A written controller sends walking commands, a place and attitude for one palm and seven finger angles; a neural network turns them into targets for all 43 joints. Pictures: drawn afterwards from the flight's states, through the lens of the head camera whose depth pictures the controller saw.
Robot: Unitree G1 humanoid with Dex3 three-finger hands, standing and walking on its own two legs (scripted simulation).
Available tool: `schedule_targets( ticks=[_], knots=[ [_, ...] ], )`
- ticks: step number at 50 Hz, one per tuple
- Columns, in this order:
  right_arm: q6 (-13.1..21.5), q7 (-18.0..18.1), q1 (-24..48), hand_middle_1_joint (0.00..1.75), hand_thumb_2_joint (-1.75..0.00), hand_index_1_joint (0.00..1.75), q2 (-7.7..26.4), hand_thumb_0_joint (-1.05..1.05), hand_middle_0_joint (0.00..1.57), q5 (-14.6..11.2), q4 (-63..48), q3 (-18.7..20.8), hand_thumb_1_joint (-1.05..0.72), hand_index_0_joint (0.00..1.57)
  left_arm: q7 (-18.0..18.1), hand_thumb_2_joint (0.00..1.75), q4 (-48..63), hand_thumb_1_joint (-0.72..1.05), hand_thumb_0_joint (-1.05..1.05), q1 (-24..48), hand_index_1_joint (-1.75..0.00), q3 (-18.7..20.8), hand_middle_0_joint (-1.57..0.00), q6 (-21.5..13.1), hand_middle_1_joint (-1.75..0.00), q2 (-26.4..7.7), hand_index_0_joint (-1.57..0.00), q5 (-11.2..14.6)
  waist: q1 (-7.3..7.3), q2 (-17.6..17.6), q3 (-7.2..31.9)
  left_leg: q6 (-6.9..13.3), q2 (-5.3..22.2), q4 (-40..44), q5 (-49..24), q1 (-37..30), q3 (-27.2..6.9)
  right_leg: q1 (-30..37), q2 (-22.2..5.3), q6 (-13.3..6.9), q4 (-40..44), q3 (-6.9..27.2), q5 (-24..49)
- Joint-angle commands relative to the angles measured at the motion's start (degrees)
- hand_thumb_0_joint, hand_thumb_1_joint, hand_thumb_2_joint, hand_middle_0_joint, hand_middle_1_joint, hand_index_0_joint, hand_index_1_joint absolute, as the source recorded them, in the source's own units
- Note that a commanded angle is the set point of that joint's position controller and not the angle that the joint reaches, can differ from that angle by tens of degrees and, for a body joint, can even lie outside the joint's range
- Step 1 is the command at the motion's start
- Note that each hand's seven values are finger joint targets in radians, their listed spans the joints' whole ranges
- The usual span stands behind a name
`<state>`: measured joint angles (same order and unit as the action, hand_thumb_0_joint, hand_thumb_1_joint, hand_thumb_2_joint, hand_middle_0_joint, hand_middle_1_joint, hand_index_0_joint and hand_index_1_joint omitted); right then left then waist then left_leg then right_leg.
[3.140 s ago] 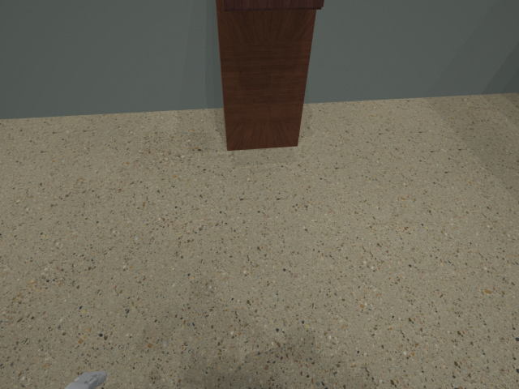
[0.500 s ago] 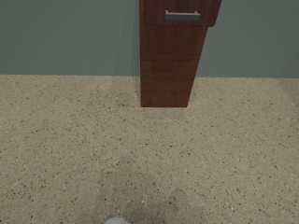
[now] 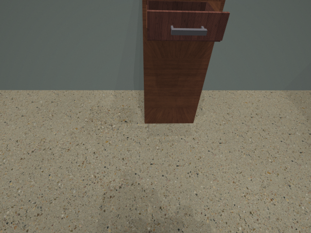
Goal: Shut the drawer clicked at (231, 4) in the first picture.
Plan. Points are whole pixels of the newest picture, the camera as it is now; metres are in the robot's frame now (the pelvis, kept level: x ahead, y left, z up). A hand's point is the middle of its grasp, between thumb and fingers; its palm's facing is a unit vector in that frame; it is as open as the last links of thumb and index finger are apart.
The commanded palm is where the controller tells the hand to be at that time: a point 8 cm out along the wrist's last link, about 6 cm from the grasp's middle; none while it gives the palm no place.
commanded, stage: stand and wait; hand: left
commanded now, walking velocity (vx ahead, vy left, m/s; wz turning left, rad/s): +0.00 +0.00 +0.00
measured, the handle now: (188, 29) +0.96 -0.08 +0.12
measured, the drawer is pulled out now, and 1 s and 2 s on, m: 0.17 0.17 0.17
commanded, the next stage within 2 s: look at it before walking up in 0.44 s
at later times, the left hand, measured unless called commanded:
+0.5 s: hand out of the picture -0.03 +0.13 -0.18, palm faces +0.04 -0.99 -0.17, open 7.4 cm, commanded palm none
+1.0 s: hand out of the picture -0.03 +0.12 -0.18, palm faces +0.06 -0.98 -0.18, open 7.4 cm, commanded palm none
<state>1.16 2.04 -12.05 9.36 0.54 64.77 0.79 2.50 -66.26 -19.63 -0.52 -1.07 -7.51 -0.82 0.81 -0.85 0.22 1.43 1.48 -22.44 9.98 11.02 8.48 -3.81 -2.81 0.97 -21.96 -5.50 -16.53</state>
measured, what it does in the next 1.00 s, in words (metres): stands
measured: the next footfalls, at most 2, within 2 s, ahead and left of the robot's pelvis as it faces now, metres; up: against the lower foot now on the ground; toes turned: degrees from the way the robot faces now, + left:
none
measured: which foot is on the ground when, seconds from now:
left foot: down 0.00-1.00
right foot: down 0.00-1.00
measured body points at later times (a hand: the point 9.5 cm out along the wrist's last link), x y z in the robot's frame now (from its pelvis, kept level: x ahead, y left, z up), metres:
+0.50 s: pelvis +0.00 -0.02 +0.00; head +0.01 -0.02 +0.45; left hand -0.03 +0.18 -0.16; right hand -0.04 -0.22 -0.17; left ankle +0.03 +0.10 -0.74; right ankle -0.05 -0.12 -0.74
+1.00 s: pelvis +0.01 -0.04 +0.00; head +0.02 -0.04 +0.45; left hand -0.03 +0.17 -0.16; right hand +0.00 -0.25 -0.17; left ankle +0.03 +0.10 -0.74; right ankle -0.05 -0.12 -0.74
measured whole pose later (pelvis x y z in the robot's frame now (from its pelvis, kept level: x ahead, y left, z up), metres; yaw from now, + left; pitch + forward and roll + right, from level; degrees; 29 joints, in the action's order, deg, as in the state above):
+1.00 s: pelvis +0.01 -0.04 +0.00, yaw +0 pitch -1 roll +1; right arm 0.3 2.5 -16.0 7.3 0.7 67.1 0.3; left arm 3.0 -65.7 -20.5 -0.3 -1.1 -6.4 -0.6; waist 0.3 -0.3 -1.8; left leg -1.6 4.1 -23.5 11.2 10.5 7.0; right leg -2.5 0.0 -1.9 -21.7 -6.5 -18.0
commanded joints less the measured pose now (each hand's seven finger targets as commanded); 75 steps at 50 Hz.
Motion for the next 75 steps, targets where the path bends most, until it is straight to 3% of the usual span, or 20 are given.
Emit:
schedule_targets(
  ticks=[1, 23, 27, 37, 55, 60, 75],
  knots=[
    [0.3, -0.2, -4.0, 0.30, -0.90, 0.30, 3.6, 0.00, 0.20, 0.0, -0.1, 0.1, -0.90, 0.20, 0.1, 0.90, 0.6, 0.90, 0.00, -5.0, -0.30, 0.7, -0.20, 0.1, -0.30, -4.9, -0.20, 0.1, -0.48, 1.0, -5.3, -0.2, 6.4, 4.6, -7.4, -2.9, -7.1, -6.5, -5.1, -1.3, 5.4, 4.3, 8.6],
    [-0.3, 0.0, -10.2, 0.30, -0.90, 0.30, 1.3, 0.00, 0.20, -0.2, 2.8, 0.3, -0.90, 0.20, 0.6, 0.90, 1.3, 0.90, 0.00, -5.8, -0.30, 0.7, -0.20, 0.1, -0.30, -3.7, -0.20, 0.5, -0.85, -0.1, -6.2, -0.7, 6.0, 2.3, -5.9, -2.2, -6.1, -6.6, -4.4, -2.3, 5.7, 4.7, 8.6],
    [-0.2, 0.2, -9.8, 0.30, -0.90, 0.30, 0.8, 0.00, 0.20, -0.2, 2.7, 0.3, -0.90, 0.20, 0.6, 0.90, 1.0, 0.90, 0.00, -6.3, -0.30, 0.8, -0.20, 0.1, -0.30, -3.1, -0.20, 0.4, -0.84, 1.2, -6.3, -0.6, 6.0, 2.1, -6.8, -2.4, -6.0, -6.9, -4.4, -2.4, 5.5, 4.8, 9.6],
    [-0.3, 0.3, -8.7, 0.30, -0.90, 0.30, 1.4, 0.00, 0.20, -0.1, 2.1, 0.4, -0.90, 0.20, 0.7, 0.90, 0.6, 0.90, 0.00, -7.1, -0.30, 0.8, -0.20, -0.2, -0.30, -2.9, -0.20, 0.2, -0.91, -0.2, -6.7, -0.6, 6.2, 1.3, -7.9, -3.2, -6.0, -7.4, -4.4, -2.3, 5.4, 5.0, 12.5],
    [-0.3, 0.4, -7.1, 0.30, -0.90, 0.30, 3.2, 0.00, 0.20, -0.1, 1.4, 0.5, -0.90, 0.20, 0.5, 0.90, 1.5, 0.90, 0.00, -5.8, -0.30, 1.4, -0.20, -0.2, -0.30, -5.2, -0.20, 0.2, -0.72, -0.2, -5.5, -0.8, 6.2, 0.3, -8.7, -3.2, -5.7, -5.2, -4.7, -2.3, 5.2, 4.9, 17.2],
    [-0.9, 0.2, -6.8, 0.30, -0.90, 0.30, 2.3, 0.00, 0.20, 0.0, 0.6, 0.4, -0.90, 0.20, 0.8, 0.90, 2.3, 0.90, 0.00, -5.9, -0.30, 1.8, -0.20, 0.4, -0.30, -5.4, -0.20, 0.2, -0.46, -0.7, -4.6, -1.0, 5.6, -2.8, -10.8, -0.7, -5.3, -3.9, -6.0, -2.0, 2.2, 3.0, 19.9],
    [-0.5, 0.3, -5.8, 0.30, -0.90, 0.30, 4.1, 0.00, 0.20, -0.1, 0.6, 0.5, -0.90, 0.20, 0.4, 0.90, 2.5, 0.90, 0.00, -4.5, -0.30, 1.6, -0.20, 0.1, -0.30, -6.2, -0.20, 0.2, -0.52, 0.5, -6.6, -0.4, 5.9, -0.8, -9.4, -2.0, -7.0, -5.5, -5.1, -2.2, 4.9, 3.5, 13.2]
  ],
)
